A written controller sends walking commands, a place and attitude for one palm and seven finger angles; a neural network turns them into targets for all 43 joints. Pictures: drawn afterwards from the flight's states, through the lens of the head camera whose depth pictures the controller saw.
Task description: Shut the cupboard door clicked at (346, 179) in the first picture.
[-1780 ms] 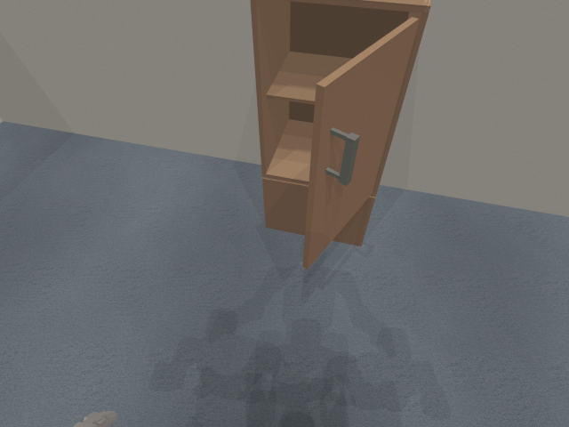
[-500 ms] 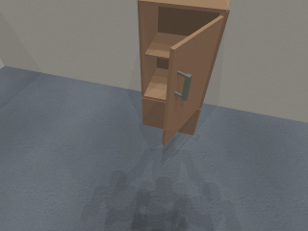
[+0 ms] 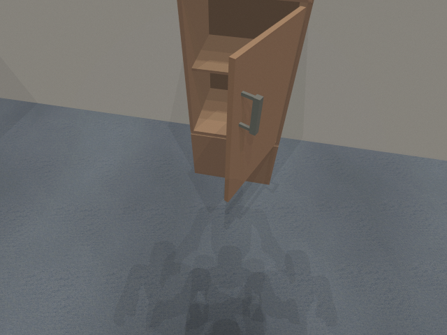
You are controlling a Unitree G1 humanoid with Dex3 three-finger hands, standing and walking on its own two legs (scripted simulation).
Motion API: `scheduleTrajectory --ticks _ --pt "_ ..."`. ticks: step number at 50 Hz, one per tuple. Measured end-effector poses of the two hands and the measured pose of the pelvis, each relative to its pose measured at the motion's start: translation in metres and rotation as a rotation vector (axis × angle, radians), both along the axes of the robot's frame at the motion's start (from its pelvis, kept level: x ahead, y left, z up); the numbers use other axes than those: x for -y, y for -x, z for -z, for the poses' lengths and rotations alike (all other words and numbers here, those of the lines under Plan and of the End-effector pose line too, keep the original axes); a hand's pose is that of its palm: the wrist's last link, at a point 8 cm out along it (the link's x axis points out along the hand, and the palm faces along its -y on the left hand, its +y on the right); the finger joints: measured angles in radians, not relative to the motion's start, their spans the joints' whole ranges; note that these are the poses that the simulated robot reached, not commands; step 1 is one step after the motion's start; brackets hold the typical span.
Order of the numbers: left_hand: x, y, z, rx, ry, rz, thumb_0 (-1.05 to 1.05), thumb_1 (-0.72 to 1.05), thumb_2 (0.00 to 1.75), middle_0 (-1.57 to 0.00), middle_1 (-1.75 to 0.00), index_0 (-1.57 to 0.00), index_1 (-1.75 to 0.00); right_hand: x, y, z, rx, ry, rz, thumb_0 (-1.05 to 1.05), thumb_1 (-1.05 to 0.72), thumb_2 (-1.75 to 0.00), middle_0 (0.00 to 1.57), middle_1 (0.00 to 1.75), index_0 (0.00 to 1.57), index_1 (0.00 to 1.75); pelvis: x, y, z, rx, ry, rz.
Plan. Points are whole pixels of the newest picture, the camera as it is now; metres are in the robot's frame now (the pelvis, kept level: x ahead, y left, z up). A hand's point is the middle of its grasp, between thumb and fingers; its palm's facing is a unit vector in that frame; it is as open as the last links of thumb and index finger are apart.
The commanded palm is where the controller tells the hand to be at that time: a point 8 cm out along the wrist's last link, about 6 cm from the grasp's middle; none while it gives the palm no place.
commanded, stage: walk around to get in front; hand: left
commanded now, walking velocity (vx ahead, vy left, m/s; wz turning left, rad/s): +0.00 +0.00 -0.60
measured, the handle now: (249, 113) +0.67 -0.02 +0.00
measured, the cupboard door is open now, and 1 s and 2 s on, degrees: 66 66 66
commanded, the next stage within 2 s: none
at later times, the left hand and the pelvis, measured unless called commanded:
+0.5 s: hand out of the picture +0.07 +0.19 -0.16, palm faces -0.18 -0.95 -0.24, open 7.4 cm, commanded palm none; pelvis -0.02 +0.00 +0.00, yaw -15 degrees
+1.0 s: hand (145, 327) +0.16 +0.17 -0.16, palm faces -0.55 -0.81 -0.21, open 7.4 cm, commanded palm none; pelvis -0.03 +0.05 +0.00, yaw -35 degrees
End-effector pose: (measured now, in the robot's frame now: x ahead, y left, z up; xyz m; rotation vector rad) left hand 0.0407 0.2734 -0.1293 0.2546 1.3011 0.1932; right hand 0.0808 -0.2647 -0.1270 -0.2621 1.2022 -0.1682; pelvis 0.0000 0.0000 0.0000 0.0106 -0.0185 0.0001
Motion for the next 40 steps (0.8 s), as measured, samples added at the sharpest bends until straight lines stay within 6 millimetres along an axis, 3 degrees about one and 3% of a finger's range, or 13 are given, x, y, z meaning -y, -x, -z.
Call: scheduleTrajectory --ticks 5,10,18,25,31,35,40 --pt "0.018 -0.005 0.01 -0.007 0.028 0.042 0.01 0.91 0.9 -0.2 -0.3 -0.2 -0.3 -0.004 0.023 0.015 -0.007 -0.041 0.064 0.0 -0.91 -0.9 0.21 0.3 0.2 0.3 0.006 0.007 0.009 -0.001 -0.022 0.059" --pt "0.04 -0.009 0.015 0.012 0.024 0.083 0.01 0.91 0.9 -0.2 -0.3 -0.2 -0.3 0.007 0.042 0.037 -0.017 -0.075 0.127 0.0 -0.91 -0.9 0.21 0.3 0.21 0.3 0.019 0.012 0.022 0.005 -0.012 0.111" --pt "0.057 -0.008 0.0 -0.011 0.046 0.124 0.01 0.9 0.9 -0.21 -0.3 -0.21 -0.3 0.016 0.057 0.017 -0.012 -0.064 0.195 0.0 -0.91 -0.9 0.2 0.3 0.2 0.3 0.018 0.017 0.003 -0.022 -0.013 0.176" --pt "0.04 -0.029 -0.001 0.004 0.053 0.192 0.01 0.9 0.9 -0.21 -0.3 -0.21 -0.3 0.01 0.063 0.0 0.041 -0.019 0.262 0.0 -0.91 -0.9 0.2 0.3 0.2 0.3 0.0 0.019 -0.001 -0.039 -0.013 0.255" --pt "0.008 -0.058 0.013 0.029 0.061 0.262 0.01 0.9 0.9 -0.21 -0.3 -0.21 -0.3 -0.013 0.072 -0.012 0.113 0.038 0.317 0.0 -0.91 -0.9 0.2 0.3 0.2 0.3 -0.031 0.02 0.006 -0.049 0.008 0.327" --pt "-0.007 -0.083 0.014 0.042 0.071 0.323 0.01 0.91 0.9 -0.2 -0.3 -0.2 -0.3 -0.037 0.099 -0.021 0.102 0.055 0.362 0.0 -0.91 -0.9 0.2 0.3 0.2 0.3 -0.046 0.022 0.003 -0.033 0.015 0.381" --pt "-0.009 -0.107 0.008 0.053 0.084 0.399 0.01 0.91 0.9 -0.2 -0.3 -0.2 -0.3 -0.062 0.137 -0.024 0.048 0.043 0.442 0.0 -0.91 -0.9 0.21 0.3 0.2 0.3 -0.056 0.022 -0.005 -0.027 0.032 0.451"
